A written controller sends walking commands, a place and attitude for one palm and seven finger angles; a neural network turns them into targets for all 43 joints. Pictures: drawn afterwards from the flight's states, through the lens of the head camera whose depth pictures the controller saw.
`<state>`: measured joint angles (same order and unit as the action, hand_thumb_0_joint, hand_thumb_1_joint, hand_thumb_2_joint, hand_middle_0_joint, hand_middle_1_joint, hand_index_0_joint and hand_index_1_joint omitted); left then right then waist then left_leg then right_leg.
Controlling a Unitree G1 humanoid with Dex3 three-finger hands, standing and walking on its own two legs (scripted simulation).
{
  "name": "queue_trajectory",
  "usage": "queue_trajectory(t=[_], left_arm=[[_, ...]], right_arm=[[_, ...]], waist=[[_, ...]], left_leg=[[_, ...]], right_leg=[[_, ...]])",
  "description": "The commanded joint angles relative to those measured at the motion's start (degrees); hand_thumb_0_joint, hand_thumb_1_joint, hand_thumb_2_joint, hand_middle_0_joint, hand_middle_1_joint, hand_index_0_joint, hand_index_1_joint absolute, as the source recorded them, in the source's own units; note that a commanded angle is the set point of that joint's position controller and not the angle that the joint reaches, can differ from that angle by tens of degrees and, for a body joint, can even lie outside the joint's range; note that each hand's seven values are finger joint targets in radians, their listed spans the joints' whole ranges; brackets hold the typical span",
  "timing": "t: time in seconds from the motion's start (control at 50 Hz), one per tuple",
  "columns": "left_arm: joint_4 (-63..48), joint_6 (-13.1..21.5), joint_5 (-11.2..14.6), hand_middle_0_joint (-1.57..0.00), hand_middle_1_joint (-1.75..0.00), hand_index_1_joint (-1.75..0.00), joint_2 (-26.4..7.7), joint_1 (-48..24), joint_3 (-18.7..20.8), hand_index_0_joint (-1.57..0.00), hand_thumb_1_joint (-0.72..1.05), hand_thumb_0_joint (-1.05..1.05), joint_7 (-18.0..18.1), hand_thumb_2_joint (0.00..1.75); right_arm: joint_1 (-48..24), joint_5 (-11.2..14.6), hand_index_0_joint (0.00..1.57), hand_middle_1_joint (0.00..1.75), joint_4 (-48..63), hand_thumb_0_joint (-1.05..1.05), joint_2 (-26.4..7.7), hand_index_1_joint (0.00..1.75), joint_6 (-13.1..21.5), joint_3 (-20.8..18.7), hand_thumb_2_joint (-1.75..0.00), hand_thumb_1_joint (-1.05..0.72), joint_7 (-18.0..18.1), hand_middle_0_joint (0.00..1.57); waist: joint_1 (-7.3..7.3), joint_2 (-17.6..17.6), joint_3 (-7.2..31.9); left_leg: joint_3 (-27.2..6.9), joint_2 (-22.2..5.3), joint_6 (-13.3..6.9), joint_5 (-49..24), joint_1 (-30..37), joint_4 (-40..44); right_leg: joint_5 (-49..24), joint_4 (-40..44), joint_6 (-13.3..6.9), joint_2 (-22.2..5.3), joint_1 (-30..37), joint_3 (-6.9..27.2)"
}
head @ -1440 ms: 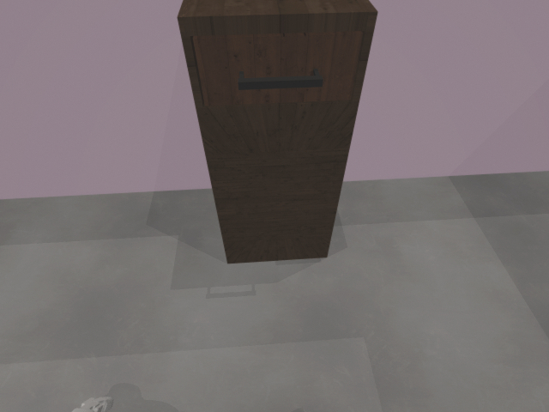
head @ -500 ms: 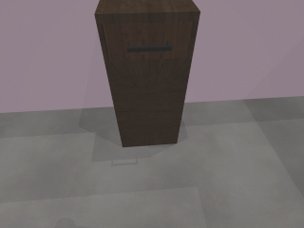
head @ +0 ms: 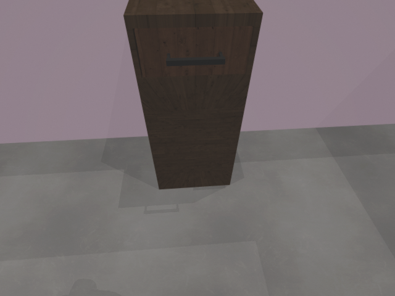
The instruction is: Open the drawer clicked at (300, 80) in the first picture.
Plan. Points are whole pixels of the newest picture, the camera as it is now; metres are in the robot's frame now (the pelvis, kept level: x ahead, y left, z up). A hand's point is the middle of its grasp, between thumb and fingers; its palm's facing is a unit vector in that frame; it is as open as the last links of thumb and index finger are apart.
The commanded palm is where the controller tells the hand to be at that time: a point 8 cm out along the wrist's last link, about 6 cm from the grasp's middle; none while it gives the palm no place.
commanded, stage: turn to face it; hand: left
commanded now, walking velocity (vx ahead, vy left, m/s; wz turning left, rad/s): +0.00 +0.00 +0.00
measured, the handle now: (195, 58) +0.83 +0.06 +0.08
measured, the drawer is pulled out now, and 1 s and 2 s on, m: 0.00 0.00 0.00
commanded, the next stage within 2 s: take the last steps up to it in 0.32 s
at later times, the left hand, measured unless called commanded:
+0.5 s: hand out of the picture +0.05 +0.22 -0.17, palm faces +0.04 -0.96 -0.29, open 7.4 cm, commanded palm none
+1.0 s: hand out of the picture +0.02 +0.10 -0.18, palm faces +0.12 -0.98 -0.17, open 7.4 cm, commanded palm none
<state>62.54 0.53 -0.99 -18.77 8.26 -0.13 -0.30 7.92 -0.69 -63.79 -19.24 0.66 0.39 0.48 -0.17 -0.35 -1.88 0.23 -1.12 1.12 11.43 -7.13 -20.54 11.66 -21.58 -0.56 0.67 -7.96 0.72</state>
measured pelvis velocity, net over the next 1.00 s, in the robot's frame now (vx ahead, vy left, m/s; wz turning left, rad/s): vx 0.10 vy -0.05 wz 0.05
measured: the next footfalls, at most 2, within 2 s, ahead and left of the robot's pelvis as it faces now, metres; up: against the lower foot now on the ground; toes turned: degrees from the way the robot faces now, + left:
left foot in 1.28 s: +0.33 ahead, +0.04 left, +0.00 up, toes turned +10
right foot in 1.70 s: +0.44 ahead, -0.25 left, +0.00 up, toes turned -6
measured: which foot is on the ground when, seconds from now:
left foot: down 0.00-0.82, up 0.84-1.00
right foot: down 0.00-1.00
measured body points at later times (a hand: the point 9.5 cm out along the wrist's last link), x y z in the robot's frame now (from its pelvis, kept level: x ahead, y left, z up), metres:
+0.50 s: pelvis +0.00 +0.00 -0.01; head +0.00 +0.00 +0.44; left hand +0.05 +0.27 -0.15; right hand +0.07 -0.26 -0.15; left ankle +0.00 +0.13 -0.75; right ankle +0.00 -0.11 -0.75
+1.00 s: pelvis +0.10 -0.05 -0.01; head +0.10 -0.06 +0.44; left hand +0.01 +0.15 -0.16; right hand +0.09 -0.29 -0.17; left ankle +0.09 +0.07 -0.66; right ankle +0.04 -0.11 -0.75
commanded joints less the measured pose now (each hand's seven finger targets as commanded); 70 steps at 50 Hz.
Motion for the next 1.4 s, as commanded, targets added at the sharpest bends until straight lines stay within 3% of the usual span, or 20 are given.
queue_trajectory(t=[0.0,0.4,0.46,0.52,0.68,0.72,0.76,0.8,0.82,0.84,0.88,0.98,1.1,1.16,1.2,1.22,1.24,1.26,1.32,1.38], left_arm=[[-3.93,1.12,0.35,-0.20,-0.30,-0.30,-11.92,-2.34,2.20,-0.20,0.90,0.00,0.98,0.90],[-4.90,-0.84,0.37,-0.20,-0.30,-0.30,-5.79,1.92,1.60,-0.20,0.90,0.00,2.01,0.90],[-3.17,-0.78,-0.06,-0.20,-0.30,-0.30,-3.67,4.08,1.11,-0.20,0.90,0.00,1.30,0.90],[-2.44,-0.83,-0.33,-0.20,-0.30,-0.30,-2.62,6.74,1.51,-0.20,0.90,0.00,0.69,0.90],[-4.13,0.76,-0.66,-0.20,-0.30,-0.30,3.61,8.18,2.35,-0.20,0.90,0.00,-0.56,0.90],[-4.36,1.22,-0.39,-0.20,-0.30,-0.30,4.55,8.29,2.80,-0.20,0.90,0.00,-0.94,0.90],[-1.28,1.66,-0.36,-0.20,-0.30,-0.30,4.93,17.23,3.56,-0.20,0.90,0.00,-1.18,0.90],[3.63,2.40,-0.27,-0.20,-0.30,-0.30,-2.18,30.65,5.17,-0.20,0.90,0.00,0.42,0.90],[4.29,2.46,-0.04,-0.20,-0.30,-0.30,-0.31,31.63,4.38,-0.20,0.90,0.00,0.99,0.90],[3.91,2.35,-0.21,-0.20,-0.30,-0.30,2.00,28.90,3.85,-0.20,0.90,0.00,1.48,0.90],[2.64,2.81,-0.66,-0.20,-0.30,-0.30,4.97,24.62,2.71,-0.20,0.90,0.00,1.82,0.90],[3.07,3.85,-0.82,-0.20,-0.30,-0.30,7.53,24.19,1.75,-0.20,0.90,0.00,2.33,0.90],[5.31,3.62,-0.93,-0.20,-0.30,-0.30,7.82,27.37,1.77,-0.20,0.90,0.00,2.85,0.90],[4.97,3.25,-0.91,-0.20,-0.30,-0.30,6.83,26.05,2.12,-0.20,0.90,0.00,2.55,0.90],[4.36,3.06,-0.54,-0.20,-0.30,-0.30,6.04,24.70,2.44,-0.20,0.90,0.00,2.23,0.90],[3.57,2.94,-0.18,-0.20,-0.30,-0.30,6.06,23.87,2.62,-0.20,0.90,0.00,1.95,0.90],[2.26,2.64,0.40,-0.20,-0.30,-0.30,8.91,25.95,2.65,-0.20,0.90,0.00,1.45,0.90],[-0.10,2.73,0.12,-0.20,-0.30,-0.30,8.30,24.29,2.64,-0.20,0.90,0.00,1.22,0.90],[-1.16,0.74,-1.41,-0.20,-0.30,-0.30,8.92,18.58,3.59,-0.20,0.90,0.00,0.26,0.90],[-0.88,-1.18,-1.68,-0.20,-0.30,-0.30,11.56,22.65,3.78,-0.20,0.90,0.00,-0.29,0.90]], right_arm=[[-2.33,0.12,0.20,0.30,3.40,0.00,-11.14,0.30,1.23,-2.19,-0.90,-0.90,0.49,0.20],[1.26,0.00,0.20,0.30,4.75,0.00,-3.87,0.30,-0.87,-1.38,-0.90,-0.90,0.16,0.20],[3.15,-0.58,0.20,0.30,2.92,0.00,-2.37,0.30,-0.85,-1.06,-0.90,-0.90,0.01,0.20],[5.21,-0.93,0.20,0.30,2.43,0.00,-1.32,0.30,-0.75,-1.51,-0.90,-0.90,0.08,0.20],[15.94,-0.78,0.20,0.30,0.79,0.00,-2.21,0.30,1.36,-4.40,-0.90,-0.90,1.57,0.20],[16.68,-0.94,0.20,0.30,0.24,0.00,-1.18,0.30,1.81,-4.35,-0.90,-0.90,1.96,0.20],[12.74,-0.66,0.20,0.30,0.99,0.00,0.04,0.30,1.91,-4.23,-0.90,-0.90,2.10,0.20],[6.04,-0.13,0.20,0.30,4.86,0.00,5.78,0.30,2.54,-2.89,-0.90,-0.90,1.28,0.20],[3.05,-0.40,0.20,0.30,5.29,0.00,4.19,0.30,2.19,-3.52,-0.90,-0.90,1.10,0.20],[2.75,-0.33,0.20,0.30,5.16,0.00,5.53,0.30,2.04,-3.79,-0.90,-0.90,0.86,0.20],[4.28,-0.89,0.20,0.30,3.59,0.00,7.52,0.30,1.53,-3.97,-0.90,-0.90,0.09,0.20],[5.32,-0.98,0.20,0.30,3.37,0.00,8.93,0.30,0.16,-4.51,-0.90,-0.90,-0.57,0.20],[-3.65,-0.73,0.20,0.30,6.76,0.00,9.71,0.30,1.02,-3.90,-0.90,-0.90,-0.67,0.20],[-1.18,-0.45,0.20,0.30,6.21,0.00,9.49,0.30,1.54,-3.92,-0.90,-0.90,-0.07,0.20],[7.98,-0.71,0.20,0.30,3.39,0.00,8.03,0.30,2.07,-4.38,-0.90,-0.90,1.19,0.20],[15.81,-1.04,0.20,0.30,1.41,0.00,5.63,0.30,2.22,-5.12,-0.90,-0.90,1.84,0.20],[22.81,-1.78,0.20,0.30,0.30,0.00,-0.76,0.30,2.30,-6.58,-0.90,-0.90,2.54,0.20],[23.91,-0.69,0.20,0.30,0.25,0.00,-3.41,0.30,2.03,-6.45,-0.90,-0.90,2.69,0.20],[9.82,-0.49,0.20,0.30,3.55,0.00,4.42,0.30,2.83,-4.34,-0.90,-0.90,2.52,0.20],[7.24,-0.92,0.20,0.30,5.23,0.00,7.41,0.30,3.47,-4.19,-0.90,-0.90,2.04,0.20]], waist=[[0.28,0.62,3.35],[-0.05,1.23,3.17],[-0.01,2.93,1.15],[0.28,2.77,-5.15],[3.24,-11.05,-6.53],[2.67,-10.22,-5.05],[-2.33,-5.24,-0.36],[-7.41,18.52,-0.71],[-7.44,12.88,-4.17],[-5.21,5.43,-6.23],[-2.64,1.50,-6.62],[0.34,4.91,-6.68],[-1.46,4.82,-7.28],[0.43,5.55,-5.67],[4.59,5.13,-0.86],[8.05,4.46,3.36],[8.90,-6.47,10.75],[6.93,-8.03,11.27],[0.94,-2.71,-5.48],[-2.31,-4.53,-3.63]], left_leg=[[-5.09,-5.66,-2.28,-6.92,0.83,3.17],[-6.01,-4.19,-1.52,-10.57,-3.97,-2.81],[-6.68,-3.35,-2.32,9.64,-5.28,-0.49],[-7.44,-3.08,-3.11,19.67,-9.33,0.35],[-21.95,-16.45,-12.02,8.63,2.20,5.66],[-18.98,-16.65,-12.04,-3.13,2.12,2.75],[-8.74,-11.61,-7.22,-3.84,-9.12,-8.63],[5.19,-0.19,-2.72,19.90,-32.04,-36.60],[0.82,-2.71,-3.32,19.69,-34.14,-43.72],[0.83,-4.28,-3.19,16.39,-35.70,-47.78],[1.89,-5.72,-2.16,10.28,-33.61,-49.14],[4.24,-5.66,-0.92,3.08,-32.73,-45.78],[7.86,-4.33,-1.94,3.41,-31.34,-29.82],[10.76,-1.09,-3.85,4.53,-20.44,-22.76],[12.01,1.49,-5.40,0.44,-7.67,-15.40],[7.13,-2.53,-7.39,-5.36,6.17,-11.46],[-16.14,-19.72,-14.32,-12.40,18.82,-7.31],[-31.26,-30.74,-19.56,-13.80,16.42,2.83],[-19.33,-23.80,-13.26,8.94,-8.10,10.77],[-2.99,-16.95,-9.75,2.76,-15.42,9.33]], right_leg=[[-7.57,3.93,-1.29,-7.25,-0.59,6.32],[-7.86,-1.52,-0.03,-8.93,-1.70,3.45],[16.27,2.40,-0.04,-6.87,-3.98,4.13],[23.16,2.45,-1.27,-5.78,-8.08,5.17],[15.23,-19.07,-0.80,-1.36,-23.06,-3.74],[15.69,-17.27,-0.88,-2.49,-20.29,-3.62],[5.66,-3.67,-1.72,-2.62,0.03,-4.03],[4.54,9.29,-8.45,-20.97,14.71,22.56],[3.48,10.71,-10.38,-21.77,9.90,24.32],[3.24,10.28,-12.34,-21.82,8.61,21.48],[-0.18,9.73,-11.81,-17.62,4.44,13.58],[-11.43,10.75,-9.69,-12.81,2.12,4.45],[-29.39,8.18,-9.52,-11.52,7.59,2.64],[-43.84,2.64,-9.18,-10.56,6.01,0.16],[-52.54,-10.19,-7.29,-8.20,5.00,-1.92],[-45.33,-22.34,-5.45,-7.16,-3.50,-2.23],[-14.31,-41.98,-2.55,-1.24,-17.24,-5.01],[17.84,-55.50,-2.18,2.07,-23.24,-1.82],[8.34,-56.09,-1.09,-5.66,-25.52,1.78],[2.75,-47.90,0.52,-6.99,-20.06,-0.37]])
